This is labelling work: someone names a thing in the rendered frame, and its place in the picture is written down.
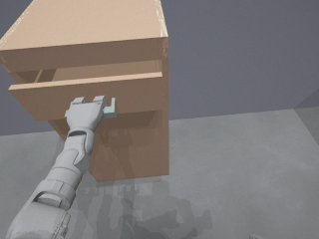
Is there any handle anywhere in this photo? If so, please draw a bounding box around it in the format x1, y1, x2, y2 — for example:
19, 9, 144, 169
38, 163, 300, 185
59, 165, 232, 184
65, 98, 117, 120

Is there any drawer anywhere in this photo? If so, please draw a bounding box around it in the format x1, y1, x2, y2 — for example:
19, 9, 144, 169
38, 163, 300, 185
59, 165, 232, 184
8, 60, 163, 121

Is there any left robot upper arm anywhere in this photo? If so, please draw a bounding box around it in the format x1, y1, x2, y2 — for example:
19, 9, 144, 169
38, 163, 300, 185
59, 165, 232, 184
9, 201, 71, 239

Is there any left robot hand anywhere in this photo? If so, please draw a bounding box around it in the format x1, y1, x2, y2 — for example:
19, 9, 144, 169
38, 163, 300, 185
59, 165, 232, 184
67, 96, 108, 133

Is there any robot left forearm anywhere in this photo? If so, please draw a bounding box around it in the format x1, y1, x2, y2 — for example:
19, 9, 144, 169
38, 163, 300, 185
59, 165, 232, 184
5, 127, 95, 239

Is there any cabinet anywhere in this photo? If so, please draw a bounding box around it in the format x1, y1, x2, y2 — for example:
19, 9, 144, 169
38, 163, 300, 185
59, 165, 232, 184
0, 0, 169, 182

